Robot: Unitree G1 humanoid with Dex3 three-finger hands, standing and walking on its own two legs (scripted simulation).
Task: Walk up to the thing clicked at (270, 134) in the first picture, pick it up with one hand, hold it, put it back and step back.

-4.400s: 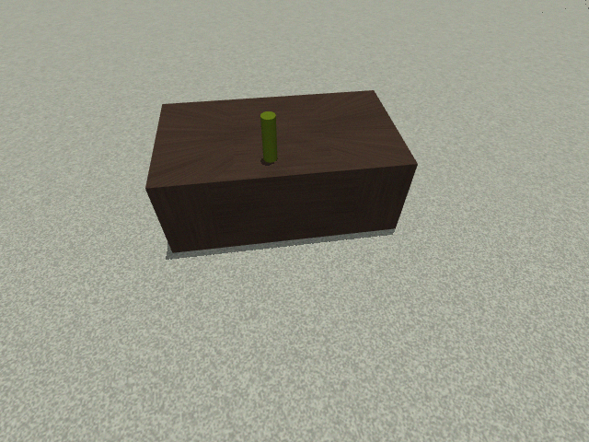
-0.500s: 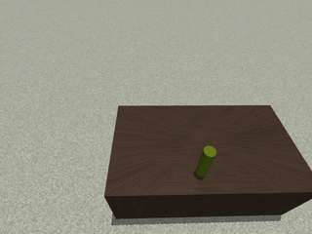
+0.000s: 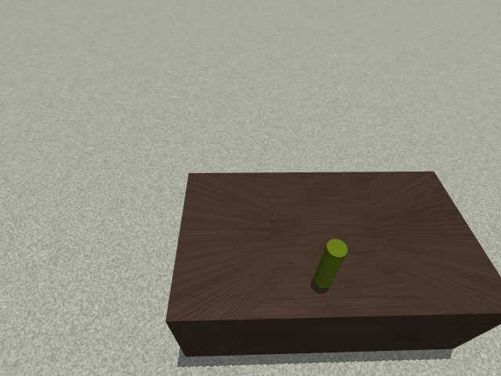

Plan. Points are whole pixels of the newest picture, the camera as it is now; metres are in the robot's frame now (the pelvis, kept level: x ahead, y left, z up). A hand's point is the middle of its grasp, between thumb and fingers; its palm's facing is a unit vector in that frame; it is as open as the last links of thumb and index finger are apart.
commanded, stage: stand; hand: right
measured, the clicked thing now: (329, 265) +0.47 -0.21 -0.30
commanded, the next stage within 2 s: none
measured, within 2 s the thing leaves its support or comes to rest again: neither
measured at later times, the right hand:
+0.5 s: hand out of the picture +0.08 -0.25 -0.15, palm faces +0.00 +0.94 -0.34, open 7.4 cm
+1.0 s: hand out of the picture +0.08 -0.25 -0.15, palm faces -0.01 +0.94 -0.34, open 7.4 cm
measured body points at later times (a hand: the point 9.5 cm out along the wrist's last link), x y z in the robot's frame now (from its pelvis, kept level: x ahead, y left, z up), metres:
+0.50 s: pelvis +0.00 +0.00 +0.00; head +0.01 +0.01 +0.45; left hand +0.08 +0.30 -0.13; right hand +0.08 -0.30 -0.13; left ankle +0.04 +0.12 -0.75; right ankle -0.03 -0.14 -0.75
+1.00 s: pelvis +0.01 +0.00 +0.00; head +0.01 +0.01 +0.45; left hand +0.08 +0.30 -0.14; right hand +0.08 -0.30 -0.13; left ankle +0.04 +0.12 -0.75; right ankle -0.03 -0.14 -0.75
